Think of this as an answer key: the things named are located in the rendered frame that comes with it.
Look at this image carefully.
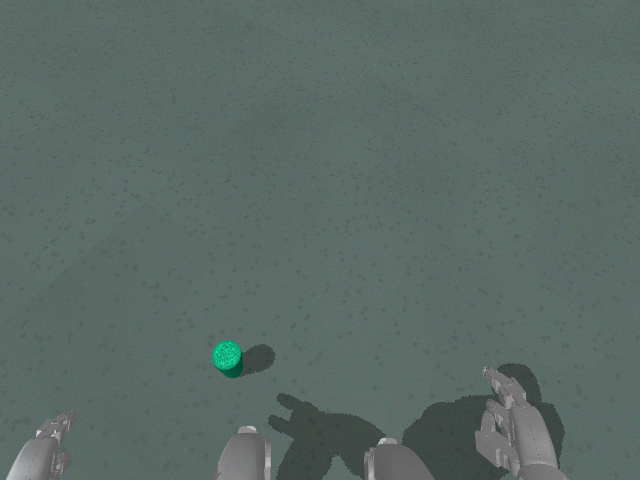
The right robot hand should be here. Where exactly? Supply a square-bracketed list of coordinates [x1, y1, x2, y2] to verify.
[475, 366, 558, 477]

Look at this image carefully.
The cup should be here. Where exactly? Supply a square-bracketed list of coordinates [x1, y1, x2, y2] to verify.
[211, 340, 243, 378]

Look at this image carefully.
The right robot arm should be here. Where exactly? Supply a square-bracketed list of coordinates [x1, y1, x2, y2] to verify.
[517, 464, 569, 480]

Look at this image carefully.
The left robot hand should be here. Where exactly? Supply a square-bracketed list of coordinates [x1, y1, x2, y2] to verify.
[6, 411, 77, 480]

